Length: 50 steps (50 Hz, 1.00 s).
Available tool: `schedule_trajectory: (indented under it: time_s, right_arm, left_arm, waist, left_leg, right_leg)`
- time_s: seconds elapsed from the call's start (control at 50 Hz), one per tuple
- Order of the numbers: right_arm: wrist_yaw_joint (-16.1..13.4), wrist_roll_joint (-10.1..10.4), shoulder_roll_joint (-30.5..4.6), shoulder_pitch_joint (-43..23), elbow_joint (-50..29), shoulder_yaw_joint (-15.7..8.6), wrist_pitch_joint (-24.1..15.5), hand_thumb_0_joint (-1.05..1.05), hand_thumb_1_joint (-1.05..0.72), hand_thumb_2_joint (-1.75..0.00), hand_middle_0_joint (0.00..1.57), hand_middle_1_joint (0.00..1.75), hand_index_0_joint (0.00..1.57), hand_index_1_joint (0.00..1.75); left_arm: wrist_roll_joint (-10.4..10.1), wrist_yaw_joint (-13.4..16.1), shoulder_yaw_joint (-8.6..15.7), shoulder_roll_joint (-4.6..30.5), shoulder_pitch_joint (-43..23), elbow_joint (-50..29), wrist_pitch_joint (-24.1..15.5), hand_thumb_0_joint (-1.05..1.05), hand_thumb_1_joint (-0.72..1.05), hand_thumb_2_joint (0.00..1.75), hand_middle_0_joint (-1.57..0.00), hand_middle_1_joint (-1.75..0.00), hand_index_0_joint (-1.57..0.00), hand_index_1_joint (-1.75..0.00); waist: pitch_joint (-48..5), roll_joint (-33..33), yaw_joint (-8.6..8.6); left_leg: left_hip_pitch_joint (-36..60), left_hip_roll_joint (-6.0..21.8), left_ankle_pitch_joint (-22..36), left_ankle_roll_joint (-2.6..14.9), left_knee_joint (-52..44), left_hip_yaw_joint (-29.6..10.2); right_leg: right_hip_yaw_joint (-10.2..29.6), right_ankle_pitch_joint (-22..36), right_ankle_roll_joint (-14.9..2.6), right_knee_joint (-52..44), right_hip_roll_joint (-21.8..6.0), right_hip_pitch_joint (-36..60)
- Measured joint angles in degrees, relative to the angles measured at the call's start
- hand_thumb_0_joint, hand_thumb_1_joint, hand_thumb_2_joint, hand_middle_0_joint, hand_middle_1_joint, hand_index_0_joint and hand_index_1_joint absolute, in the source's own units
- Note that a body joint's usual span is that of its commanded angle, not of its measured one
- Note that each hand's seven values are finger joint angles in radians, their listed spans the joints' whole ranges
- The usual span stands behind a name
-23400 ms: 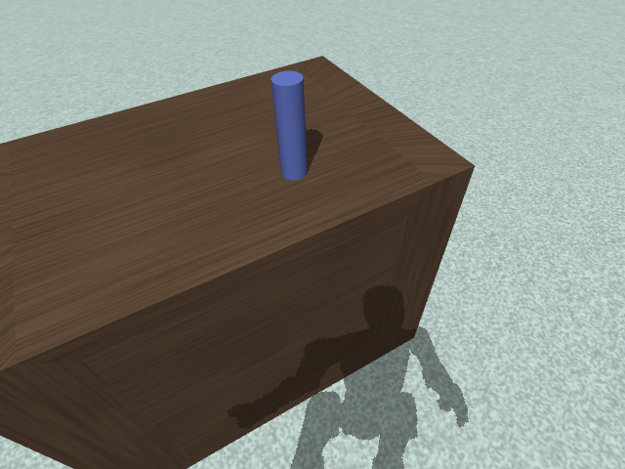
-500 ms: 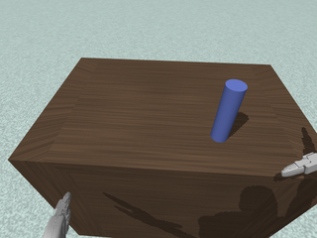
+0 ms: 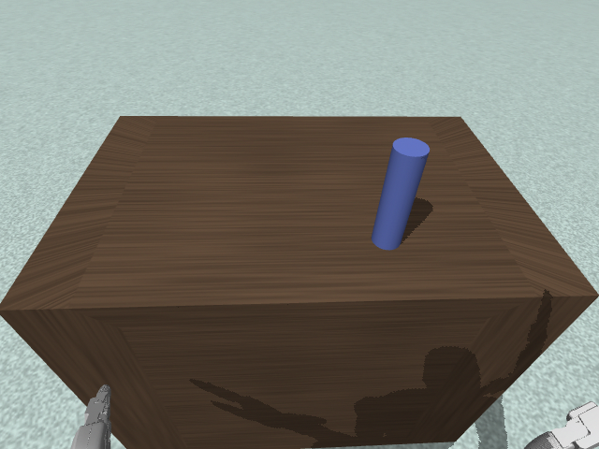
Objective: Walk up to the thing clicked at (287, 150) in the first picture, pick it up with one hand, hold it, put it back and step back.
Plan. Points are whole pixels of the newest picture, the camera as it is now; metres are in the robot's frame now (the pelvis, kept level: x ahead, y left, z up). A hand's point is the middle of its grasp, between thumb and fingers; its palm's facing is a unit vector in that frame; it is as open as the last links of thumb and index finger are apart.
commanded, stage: sink last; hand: right
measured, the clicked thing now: (397, 198) +0.50 -0.17 +0.08
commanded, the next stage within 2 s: home in 0.20 s
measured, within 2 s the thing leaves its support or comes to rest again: neither
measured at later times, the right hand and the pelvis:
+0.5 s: hand (565, 367) +0.18 -0.26 +0.11, palm faces +0.36 +0.86 -0.36, open 17.6 cm; pelvis -0.01 +0.00 +0.01, yaw +1 degrees
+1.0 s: hand (428, 440) +0.18 -0.17 -0.09, palm faces +0.04 +0.98 -0.19, open 17.6 cm; pelvis +0.01 -0.01 +0.01, yaw +2 degrees
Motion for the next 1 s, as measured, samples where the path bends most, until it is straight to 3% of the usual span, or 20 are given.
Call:
schedule_trajectory:
  time_s: [0.2, 0.34, 0.44, 0.56, 0.66, 0.74, 0.9, 1.0]
  right_arm:
    - [-0.32, -0.42, -3.28, -3.32, 6.51, -5.72, -6.07, -0.02, 0.59, -0.04, 0.05, 0.07, 0.06, 0.06]
    - [-0.45, -1.27, -2.35, -5.66, 12.01, -4.96, -8.14, -0.02, 0.59, -0.05, 0.05, 0.07, 0.06, 0.06]
    - [-0.34, -1.55, -1.46, -5.74, 12.9, -2.9, -9.22, -0.02, 0.59, -0.04, 0.05, 0.06, 0.06, 0.06]
    - [0.18, -1.24, 1.0, -4.5, 17.96, 1.86, -7.95, -0.01, 0.58, -0.04, 0.05, 0.05, 0.06, 0.05]
    - [0.92, -2.13, 4.05, -2.95, 25.01, 7.79, -5.5, -0.01, 0.57, -0.04, 0.05, 0.05, 0.06, 0.05]
    - [0.5, -3.18, 5.34, -3.61, 31.42, 10.86, -3.59, -0.02, 0.56, -0.04, 0.05, 0.05, 0.06, 0.05]
    - [-0.71, -4.24, 6.06, -10.74, 46.15, 16.35, -0.5, -0.02, 0.58, -0.03, 0.05, 0.05, 0.06, 0.05]
    - [-1.9, -4.7, 7.52, -14.07, 51.36, 16.7, 0.56, -0.02, 0.58, -0.03, 0.05, 0.05, 0.06, 0.05]
  left_arm:
    - [0.93, -0.53, 0.43, -0.34, -0.21, 3.89, -1.7, -0.01, -0.51, 0.05, -0.05, -0.05, -0.05, -0.05]
    - [0.94, -0.06, -0.79, 0.36, -1.01, 3.37, -2.94, -0.01, -0.52, 0.06, -0.05, -0.05, -0.05, -0.06]
    - [0.85, -0.09, -3.33, -0.55, -0.8, 2.27, -4.65, -0.01, -0.42, 0.17, -0.08, -0.1, -0.08, -0.1]
    - [0.8, -1.32, -7.39, -3.59, -3.96, 7.63, -4.8, -0.01, -0.11, 0.37, -0.11, -0.15, -0.11, -0.15]
    - [1.37, -1.94, -6.94, -4.18, -6.2, 10.03, -4.41, 0.0, 0.16, 0.5, -0.14, -0.19, -0.13, -0.19]
    - [1.42, -0.89, -6.64, -2.65, -6.6, 9.43, -4.38, 0.0, 0.38, 0.61, -0.16, -0.22, -0.15, -0.22]
    - [1.61, 0.12, -9.41, -2.54, -8.54, 11.29, -4.3, 0.01, 0.74, 0.8, -0.18, -0.27, -0.18, -0.27]
    - [2.5, -0.63, -10.43, -2.33, -8.48, 12.84, -3.84, 0.01, 0.84, 0.86, -0.2, -0.29, -0.19, -0.29]
  waist:
    - [2.73, -0.99, 1.27]
    - [3.52, -0.04, 1.1]
    - [2.77, 1.22, 1.17]
    - [3.09, 1.23, 1.4]
    - [4.7, 0.35, 2.25]
    - [5.44, 0.98, 2.88]
    - [4.1, 3.49, 3.94]
    - [3.37, 3.24, 4.15]
  left_leg:
    - [-0.46, -0.33, 2.0, 0.36, -1.06, -0.31]
    - [0.13, -0.18, 3.13, 0.15, -2.52, -0.76]
    - [1.58, -0.19, 3.49, 0.04, -3.92, -0.81]
    - [1.89, -0.35, 4.01, -0.2, -5.09, -1.12]
    - [1.04, 0.09, 4.25, -0.65, -5.38, -1.26]
    - [0.7, 0.26, 4.15, -0.82, -5.52, -1.29]
    - [-0.64, -0.34, 3.44, -0.47, -5.13, -1.23]
    - [-0.99, -0.85, 2.76, -0.35, -4.79, -1.35]
  right_leg:
    - [-0.32, 2.0, 0.22, -1.28, -0.3, -0.19]
    - [-0.79, 3.1, 0.12, -2.95, -0.12, 0.63]
    - [-0.87, 3.3, -0.01, -4.12, -0.11, 1.99]
    - [-1.22, 3.19, -0.25, -4.39, -0.24, 2.02]
    - [-1.34, 3.28, -0.68, -4.38, 0.2, 1.01]
    - [-1.37, 3.28, -0.84, -4.66, 0.38, 0.73]
    - [-1.35, 2.32, -0.45, -3.97, -0.24, -0.68]
    - [-1.5, 1.19, -0.31, -2.97, -0.75, -1.22]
